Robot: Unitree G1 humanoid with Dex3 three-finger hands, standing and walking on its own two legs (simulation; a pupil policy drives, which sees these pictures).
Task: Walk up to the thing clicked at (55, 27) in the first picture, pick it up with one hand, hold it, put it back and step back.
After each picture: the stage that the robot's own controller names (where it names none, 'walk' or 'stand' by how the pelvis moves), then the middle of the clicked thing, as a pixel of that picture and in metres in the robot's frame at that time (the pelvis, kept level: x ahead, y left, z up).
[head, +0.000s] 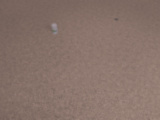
stand; (54, 28) +1.62 +0.42 -0.72
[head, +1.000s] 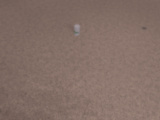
walk; (76, 29) +1.51 +0.19 -0.70
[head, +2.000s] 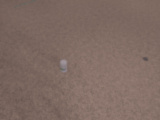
walk; (63, 66) +0.95 +0.19 -0.70
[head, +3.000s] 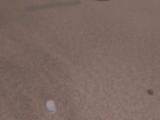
walk; (51, 106) +0.54 +0.23 -0.71
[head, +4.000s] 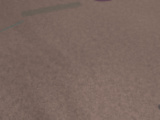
stand; out of the picture +0.34 +0.22 -0.70
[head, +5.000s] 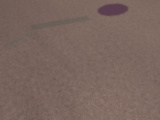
stand; out of the picture +0.30 +0.22 -0.72
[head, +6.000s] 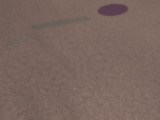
stand; out of the picture +0.31 +0.22 -0.73
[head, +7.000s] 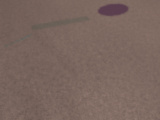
stand; out of the picture +0.31 +0.24 -0.73
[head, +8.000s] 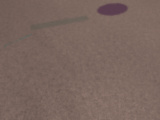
stand; out of the picture +0.30 +0.24 -0.73
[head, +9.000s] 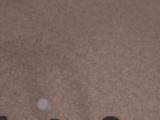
go down; (44, 105) +0.35 +0.22 -0.57
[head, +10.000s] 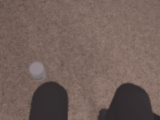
go down; (37, 71) +0.41 +0.22 -0.32
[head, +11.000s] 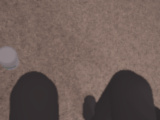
close in; (8, 59) +0.40 +0.24 -0.26
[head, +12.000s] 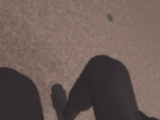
close; out of the picture +0.40 +0.26 -0.23
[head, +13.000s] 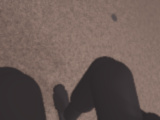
lift; out of the picture +0.39 +0.27 -0.23
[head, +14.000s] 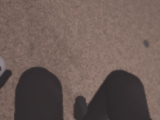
lift; out of the picture +0.33 +0.26 -0.17
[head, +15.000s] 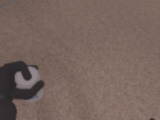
lift; (30, 85) +0.32 +0.19 +0.00
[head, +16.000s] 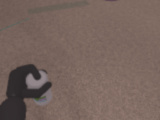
hold; (40, 88) +0.33 +0.17 -0.01
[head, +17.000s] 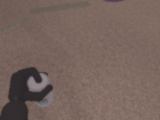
crouch; (41, 90) +0.33 +0.17 -0.02
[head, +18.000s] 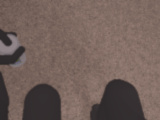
crouch; (12, 51) +0.43 +0.22 -0.12
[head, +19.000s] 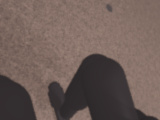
lower; out of the picture +0.43 +0.28 -0.23
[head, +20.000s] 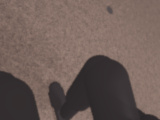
lower; out of the picture +0.42 +0.28 -0.23
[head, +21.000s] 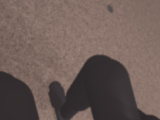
lower; out of the picture +0.42 +0.29 -0.23
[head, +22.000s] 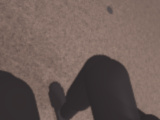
lower; out of the picture +0.42 +0.28 -0.23
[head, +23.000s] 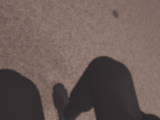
loosen; out of the picture +0.41 +0.27 -0.23
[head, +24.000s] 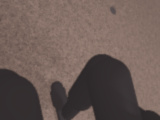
withdraw; out of the picture +0.40 +0.26 -0.23
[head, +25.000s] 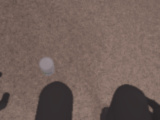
walk; (47, 66) +0.43 +0.20 -0.36
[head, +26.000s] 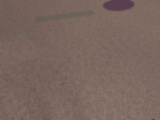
stand; out of the picture +0.34 +0.18 -0.66
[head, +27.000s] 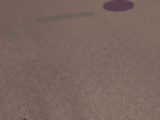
stand; out of the picture +0.35 +0.20 -0.67
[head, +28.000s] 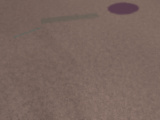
stand; out of the picture +0.35 +0.18 -0.70
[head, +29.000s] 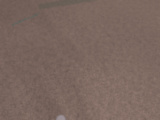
walk; out of the picture +0.37 +0.18 -0.71
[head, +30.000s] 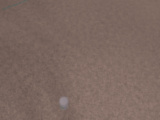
walk; (63, 103) +0.46 +0.11 -0.71
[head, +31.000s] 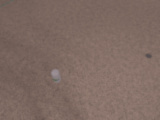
walk; (56, 76) +0.71 +0.27 -0.68
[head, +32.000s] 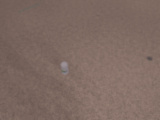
stand; (64, 68) +0.94 +0.25 -0.71
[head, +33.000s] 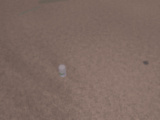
stand; (62, 70) +0.95 +0.24 -0.72
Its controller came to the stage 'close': yes
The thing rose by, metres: 0.70
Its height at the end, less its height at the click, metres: +0.00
